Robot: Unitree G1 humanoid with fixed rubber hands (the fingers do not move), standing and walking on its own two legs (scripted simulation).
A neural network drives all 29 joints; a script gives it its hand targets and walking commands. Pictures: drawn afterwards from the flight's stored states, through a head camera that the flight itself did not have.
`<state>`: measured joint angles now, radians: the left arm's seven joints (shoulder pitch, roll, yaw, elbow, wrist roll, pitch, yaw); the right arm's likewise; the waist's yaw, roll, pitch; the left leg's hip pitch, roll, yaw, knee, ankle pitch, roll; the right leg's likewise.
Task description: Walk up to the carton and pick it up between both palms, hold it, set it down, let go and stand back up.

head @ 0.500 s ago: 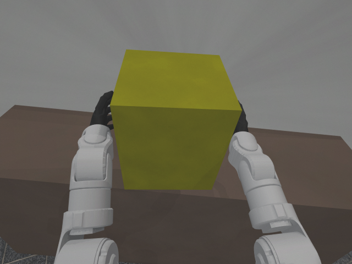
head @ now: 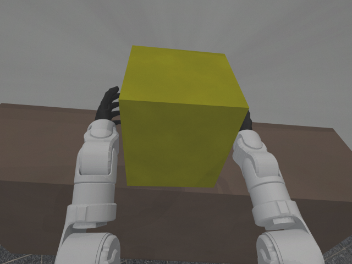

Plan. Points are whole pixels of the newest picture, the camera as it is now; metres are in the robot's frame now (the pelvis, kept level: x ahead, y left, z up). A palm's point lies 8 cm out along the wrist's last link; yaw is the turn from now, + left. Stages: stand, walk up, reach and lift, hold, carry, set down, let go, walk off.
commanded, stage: hold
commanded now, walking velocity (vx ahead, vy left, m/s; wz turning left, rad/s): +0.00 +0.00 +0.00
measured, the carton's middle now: (175, 120) +0.40 -0.02 +0.17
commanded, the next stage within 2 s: none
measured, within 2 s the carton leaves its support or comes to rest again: neither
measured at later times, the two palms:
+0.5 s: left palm (95, 125) +0.36 +0.15 +0.19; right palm (234, 128) +0.36 -0.15 +0.18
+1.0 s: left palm (98, 123) +0.36 +0.15 +0.19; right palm (236, 127) +0.36 -0.15 +0.18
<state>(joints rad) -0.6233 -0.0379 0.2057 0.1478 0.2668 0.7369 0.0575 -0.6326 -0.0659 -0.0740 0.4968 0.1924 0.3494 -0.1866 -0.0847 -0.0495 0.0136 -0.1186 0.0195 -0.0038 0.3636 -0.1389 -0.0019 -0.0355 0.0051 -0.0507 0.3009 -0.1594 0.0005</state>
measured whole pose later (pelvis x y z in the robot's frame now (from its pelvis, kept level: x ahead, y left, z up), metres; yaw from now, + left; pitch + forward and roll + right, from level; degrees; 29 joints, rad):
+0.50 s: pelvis +0.00 -0.01 +0.00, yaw +2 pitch -8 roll -1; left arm -0.59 -0.01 0.25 0.12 0.27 0.73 -0.01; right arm -0.62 -0.02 -0.04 0.45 0.19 0.38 -0.25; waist -0.09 -0.06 0.02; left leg -0.08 0.02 -0.04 0.36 -0.14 -0.01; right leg 0.01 0.00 -0.09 0.30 -0.18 -0.01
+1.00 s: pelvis +0.00 +0.00 +0.00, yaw +0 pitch -7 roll -1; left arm -0.61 -0.04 0.24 0.12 0.29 0.75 0.02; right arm -0.64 -0.06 -0.04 0.50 0.20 0.36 -0.22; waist -0.07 -0.05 0.01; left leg -0.09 0.02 -0.01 0.36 -0.14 0.00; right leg 0.00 0.01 -0.05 0.30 -0.17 0.00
